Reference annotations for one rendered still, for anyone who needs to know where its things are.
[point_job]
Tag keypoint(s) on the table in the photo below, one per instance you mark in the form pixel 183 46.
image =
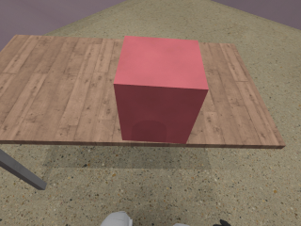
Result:
pixel 58 90

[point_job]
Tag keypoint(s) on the carton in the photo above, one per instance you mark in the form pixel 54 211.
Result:
pixel 160 86

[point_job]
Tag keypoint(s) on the left robot thigh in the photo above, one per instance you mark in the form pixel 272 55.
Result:
pixel 117 219

